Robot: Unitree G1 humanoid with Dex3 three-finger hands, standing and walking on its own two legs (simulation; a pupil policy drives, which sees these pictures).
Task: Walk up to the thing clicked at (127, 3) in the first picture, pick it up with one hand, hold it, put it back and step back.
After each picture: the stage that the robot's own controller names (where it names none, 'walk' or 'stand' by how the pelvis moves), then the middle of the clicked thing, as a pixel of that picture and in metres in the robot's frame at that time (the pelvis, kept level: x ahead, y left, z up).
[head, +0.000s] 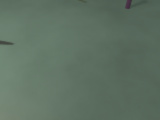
stand; (129, 0) +2.15 -0.72 -0.66
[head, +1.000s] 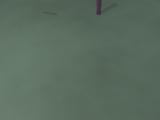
walk; (98, 6) +2.09 -0.18 -0.63
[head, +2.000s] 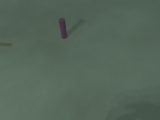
walk; (63, 28) +1.48 +0.24 -0.65
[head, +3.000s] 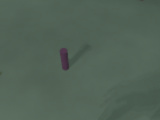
walk; (64, 59) +0.98 +0.21 -0.64
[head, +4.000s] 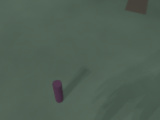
walk; (58, 92) +0.64 +0.18 -0.63
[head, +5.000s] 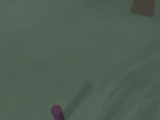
stand; (58, 116) +0.44 +0.20 -0.63
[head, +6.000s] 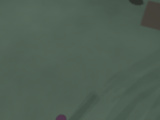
stand; out of the picture +0.40 +0.15 -0.65
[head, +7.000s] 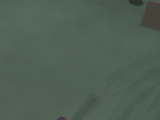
stand; out of the picture +0.39 +0.15 -0.65
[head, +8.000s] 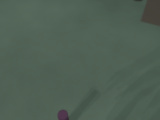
stand; out of the picture +0.43 +0.14 -0.65
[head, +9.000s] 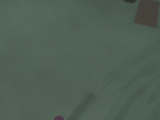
stand; out of the picture +0.40 +0.17 -0.66
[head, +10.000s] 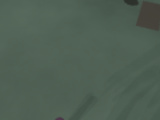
stand; out of the picture +0.39 +0.16 -0.66
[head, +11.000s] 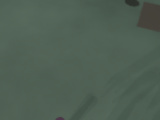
stand; out of the picture +0.40 +0.15 -0.66
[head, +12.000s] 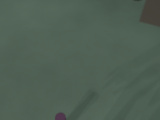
go down; out of the picture +0.40 +0.15 -0.66
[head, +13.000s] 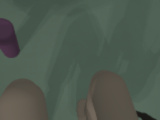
go down; (7, 41) +0.47 +0.22 -0.24
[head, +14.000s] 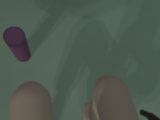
close in; (19, 47) +0.47 +0.22 -0.26
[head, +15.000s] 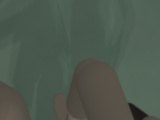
close in; out of the picture +0.46 +0.27 -0.17
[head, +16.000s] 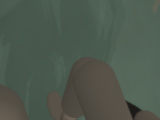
close; out of the picture +0.45 +0.28 -0.16
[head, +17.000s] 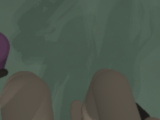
lift; out of the picture +0.35 +0.26 -0.09
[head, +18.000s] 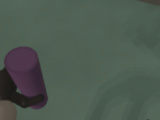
lift; (31, 84) +0.31 +0.16 +0.07
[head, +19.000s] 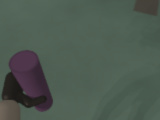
hold; (35, 86) +0.31 +0.15 +0.05
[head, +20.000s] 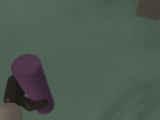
hold; (37, 89) +0.30 +0.15 +0.05
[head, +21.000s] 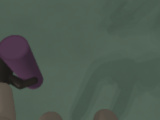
crouch; (26, 67) +0.38 +0.17 -0.01
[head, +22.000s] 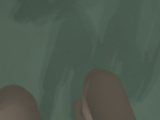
lower; out of the picture +0.48 +0.26 -0.06
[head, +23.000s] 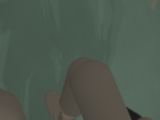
lower; out of the picture +0.45 +0.29 -0.17
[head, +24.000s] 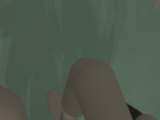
lower; out of the picture +0.44 +0.29 -0.16
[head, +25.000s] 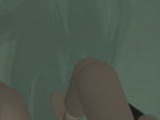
lower; out of the picture +0.44 +0.29 -0.16
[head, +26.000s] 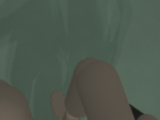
lower; out of the picture +0.43 +0.29 -0.16
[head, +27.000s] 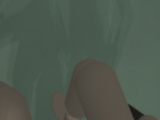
open; out of the picture +0.44 +0.26 -0.17
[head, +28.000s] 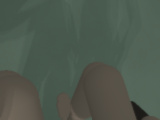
stand; out of the picture +0.44 +0.26 -0.18
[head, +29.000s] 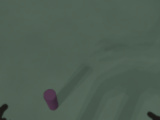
stand; (51, 100) +0.41 +0.16 -0.52
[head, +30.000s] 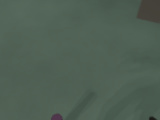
stand; out of the picture +0.39 +0.16 -0.60
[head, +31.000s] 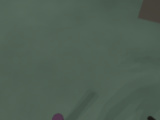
stand; out of the picture +0.39 +0.15 -0.60
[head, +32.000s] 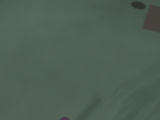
stand; out of the picture +0.41 +0.14 -0.66
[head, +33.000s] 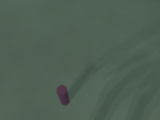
walk; (63, 96) +0.49 +0.14 -0.62
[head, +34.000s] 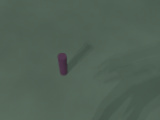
walk; (63, 65) +0.77 +0.14 -0.62
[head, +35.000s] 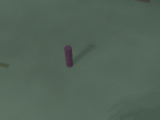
stand; (68, 57) +1.05 +0.17 -0.64
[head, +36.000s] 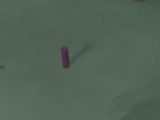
stand; (65, 58) +1.04 +0.17 -0.66
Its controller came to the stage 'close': yes
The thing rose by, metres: 0.69
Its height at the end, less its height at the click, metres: +0.00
